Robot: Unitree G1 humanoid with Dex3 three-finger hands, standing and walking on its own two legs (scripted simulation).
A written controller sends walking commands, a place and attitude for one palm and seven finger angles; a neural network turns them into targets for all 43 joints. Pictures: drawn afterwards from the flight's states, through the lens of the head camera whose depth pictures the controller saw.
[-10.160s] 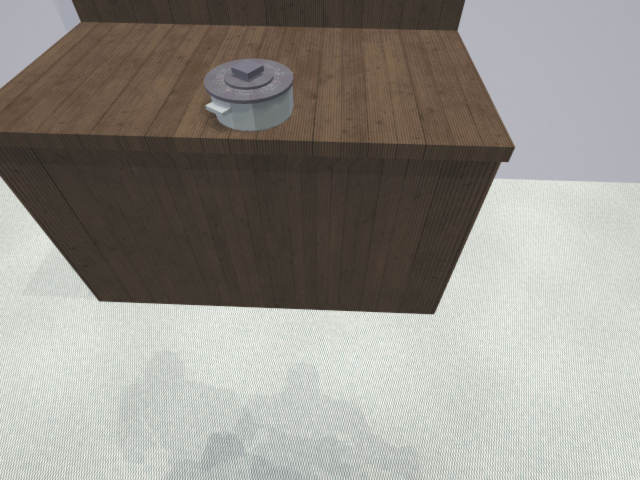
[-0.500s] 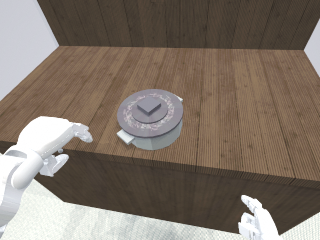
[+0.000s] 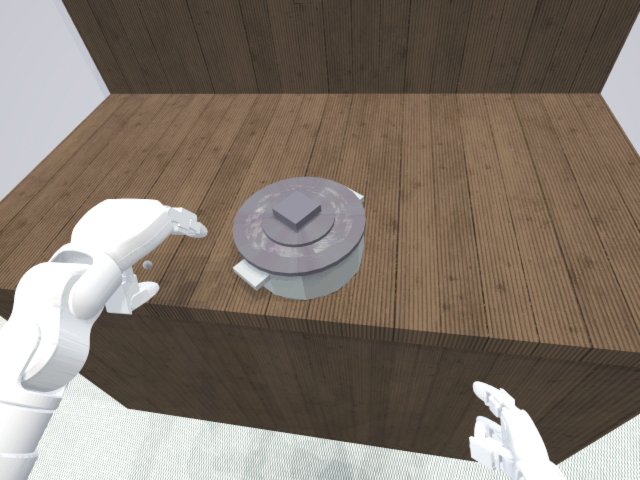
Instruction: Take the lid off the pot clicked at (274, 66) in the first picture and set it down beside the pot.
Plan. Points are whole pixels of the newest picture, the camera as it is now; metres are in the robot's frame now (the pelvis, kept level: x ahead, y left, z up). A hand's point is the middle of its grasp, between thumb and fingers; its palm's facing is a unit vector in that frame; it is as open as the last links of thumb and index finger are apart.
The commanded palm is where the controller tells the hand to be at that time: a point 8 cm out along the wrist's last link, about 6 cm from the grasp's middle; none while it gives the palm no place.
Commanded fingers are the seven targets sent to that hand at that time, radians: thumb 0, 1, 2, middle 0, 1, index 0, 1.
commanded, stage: move the open hand above the knob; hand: left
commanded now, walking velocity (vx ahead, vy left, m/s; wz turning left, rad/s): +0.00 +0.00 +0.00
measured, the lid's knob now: (296, 209) +0.46 +0.09 +0.09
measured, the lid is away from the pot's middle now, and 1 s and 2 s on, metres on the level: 0.00 0.00 0.00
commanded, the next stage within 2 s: none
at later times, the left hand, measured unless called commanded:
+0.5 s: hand (179, 227) +0.35 +0.20 +0.16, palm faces -0.13 -0.09 -0.99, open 10.1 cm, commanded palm +0.32 +0.18 +0.22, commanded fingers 0.00 -0.32 1.50 -0.84 -0.08 -0.84 -0.08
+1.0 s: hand (239, 199) +0.39 +0.14 +0.17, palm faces -0.11 +0.01 -0.99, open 10.1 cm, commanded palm +0.37 +0.14 +0.22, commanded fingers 0.00 -0.32 1.50 -0.84 -0.08 -0.84 -0.08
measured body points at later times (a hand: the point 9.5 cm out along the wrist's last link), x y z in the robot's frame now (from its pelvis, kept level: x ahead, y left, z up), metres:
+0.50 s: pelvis +0.01 -0.01 +0.00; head +0.03 -0.07 +0.45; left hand +0.35 +0.20 +0.22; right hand +0.22 -0.23 -0.10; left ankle +0.01 +0.09 -0.74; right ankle +0.02 -0.15 -0.74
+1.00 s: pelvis +0.01 -0.02 +0.00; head +0.02 -0.07 +0.45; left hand +0.39 +0.13 +0.22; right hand +0.21 -0.24 -0.10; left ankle +0.01 +0.09 -0.74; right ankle +0.02 -0.15 -0.74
